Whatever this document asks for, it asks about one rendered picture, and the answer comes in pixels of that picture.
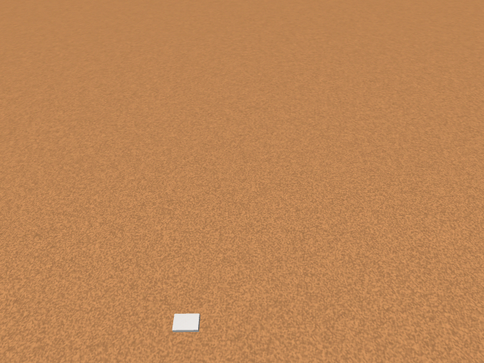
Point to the small box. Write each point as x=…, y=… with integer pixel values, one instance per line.
x=186, y=322

